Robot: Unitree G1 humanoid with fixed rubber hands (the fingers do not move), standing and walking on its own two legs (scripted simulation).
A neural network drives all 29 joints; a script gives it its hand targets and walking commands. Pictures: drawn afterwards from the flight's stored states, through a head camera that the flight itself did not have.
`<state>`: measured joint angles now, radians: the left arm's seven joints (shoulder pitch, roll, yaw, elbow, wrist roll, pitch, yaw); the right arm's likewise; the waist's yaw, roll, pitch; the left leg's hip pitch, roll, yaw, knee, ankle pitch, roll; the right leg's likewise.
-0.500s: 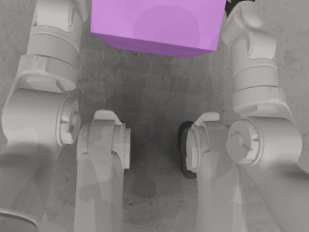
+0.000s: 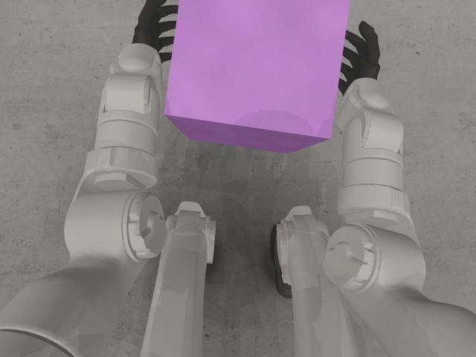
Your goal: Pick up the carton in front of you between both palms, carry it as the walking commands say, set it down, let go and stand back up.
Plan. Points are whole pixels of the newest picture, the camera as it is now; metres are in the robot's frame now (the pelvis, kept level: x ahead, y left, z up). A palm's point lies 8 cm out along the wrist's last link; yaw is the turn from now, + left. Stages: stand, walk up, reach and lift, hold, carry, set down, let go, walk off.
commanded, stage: reach and lift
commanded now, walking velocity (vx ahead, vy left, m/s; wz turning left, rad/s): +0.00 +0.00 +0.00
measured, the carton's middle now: (250, 79) +0.52 +0.02 -0.14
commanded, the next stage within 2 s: none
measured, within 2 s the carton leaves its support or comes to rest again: neither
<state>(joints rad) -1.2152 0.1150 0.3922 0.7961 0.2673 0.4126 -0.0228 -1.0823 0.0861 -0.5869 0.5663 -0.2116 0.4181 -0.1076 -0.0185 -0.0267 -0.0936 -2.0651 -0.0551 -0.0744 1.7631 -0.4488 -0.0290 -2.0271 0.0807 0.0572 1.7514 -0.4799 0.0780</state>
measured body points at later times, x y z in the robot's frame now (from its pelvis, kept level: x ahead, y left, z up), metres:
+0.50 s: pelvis +0.05 +0.00 +0.13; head +0.21 +0.02 +0.55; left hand +0.48 +0.16 +0.09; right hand +0.47 -0.14 +0.09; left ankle +0.12 +0.12 -0.45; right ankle +0.12 -0.14 -0.45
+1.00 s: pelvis +0.09 -0.01 +0.26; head +0.13 +0.00 +0.70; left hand +0.42 +0.16 +0.24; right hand +0.43 -0.14 +0.24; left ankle +0.12 +0.12 -0.45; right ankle +0.12 -0.14 -0.45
